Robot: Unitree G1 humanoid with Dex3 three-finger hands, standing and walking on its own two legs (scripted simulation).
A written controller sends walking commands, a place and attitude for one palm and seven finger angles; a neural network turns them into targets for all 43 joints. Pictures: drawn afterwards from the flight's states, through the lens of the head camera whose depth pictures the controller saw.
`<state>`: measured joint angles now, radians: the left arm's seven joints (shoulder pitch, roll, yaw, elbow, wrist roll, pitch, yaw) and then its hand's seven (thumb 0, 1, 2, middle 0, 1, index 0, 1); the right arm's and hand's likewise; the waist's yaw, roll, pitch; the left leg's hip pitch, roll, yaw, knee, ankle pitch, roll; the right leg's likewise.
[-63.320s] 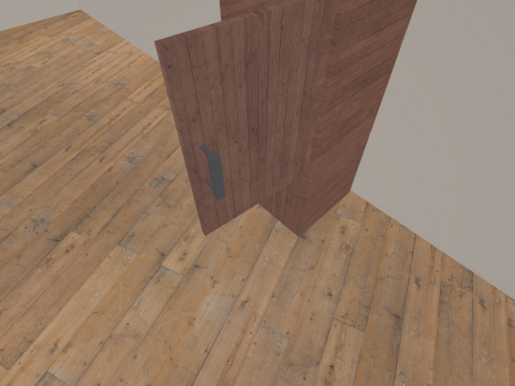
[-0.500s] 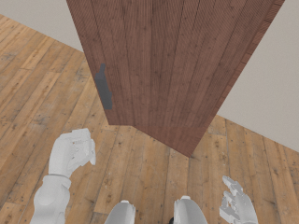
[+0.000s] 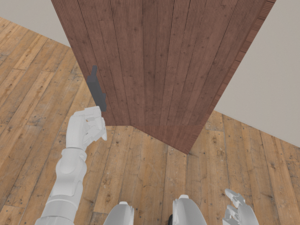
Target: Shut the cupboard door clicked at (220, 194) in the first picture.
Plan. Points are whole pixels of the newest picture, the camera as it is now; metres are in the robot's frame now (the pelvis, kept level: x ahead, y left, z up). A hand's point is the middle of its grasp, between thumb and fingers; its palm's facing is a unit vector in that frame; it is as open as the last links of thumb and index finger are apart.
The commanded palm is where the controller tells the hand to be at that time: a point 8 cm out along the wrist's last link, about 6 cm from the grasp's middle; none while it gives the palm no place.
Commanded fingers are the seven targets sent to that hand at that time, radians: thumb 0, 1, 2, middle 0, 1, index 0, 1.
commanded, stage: bring the fist close to the handle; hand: left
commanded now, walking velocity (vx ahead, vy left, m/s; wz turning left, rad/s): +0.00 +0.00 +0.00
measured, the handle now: (98, 89) +0.48 +0.17 +0.04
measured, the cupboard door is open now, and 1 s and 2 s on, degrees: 30 29 15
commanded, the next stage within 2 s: push the door shut along its arc in 0.54 s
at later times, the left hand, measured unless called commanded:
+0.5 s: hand (108, 121) +0.37 +0.12 +0.04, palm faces +0.01 -1.00 -0.03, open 3.1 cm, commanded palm +0.34 +0.17 +0.04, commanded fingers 0.00 0.90 0.90 -1.30 -1.50 -1.30 -1.50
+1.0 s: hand (111, 108) +0.41 +0.12 +0.04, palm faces -0.07 -1.00 -0.04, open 3.1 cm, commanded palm +0.40 +0.17 +0.04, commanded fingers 0.00 0.90 0.90 -1.30 -1.50 -1.30 -1.50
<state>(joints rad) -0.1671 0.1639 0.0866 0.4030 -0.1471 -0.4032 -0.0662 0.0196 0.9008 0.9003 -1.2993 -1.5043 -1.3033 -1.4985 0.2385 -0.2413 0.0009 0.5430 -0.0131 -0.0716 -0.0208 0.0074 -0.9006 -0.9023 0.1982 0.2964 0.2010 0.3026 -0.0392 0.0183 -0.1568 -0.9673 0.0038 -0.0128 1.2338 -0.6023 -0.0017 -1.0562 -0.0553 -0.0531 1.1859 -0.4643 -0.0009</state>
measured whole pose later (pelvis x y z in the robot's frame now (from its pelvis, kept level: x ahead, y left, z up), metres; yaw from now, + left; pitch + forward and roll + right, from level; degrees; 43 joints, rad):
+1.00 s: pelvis -0.02 -0.01 +0.00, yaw +0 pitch +20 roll +0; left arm -0.54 0.22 0.17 0.82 -0.13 -0.49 -0.13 0.02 0.90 0.90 -1.31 -1.50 -1.30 -1.50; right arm 0.25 -0.25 0.00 0.59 -0.01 -0.04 -0.02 0.00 -0.90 -0.90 0.20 0.30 0.20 0.30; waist -0.08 0.02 -0.15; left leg -1.02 0.00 -0.01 1.23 -0.57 -0.01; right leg -1.11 -0.05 -0.04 1.19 -0.44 -0.01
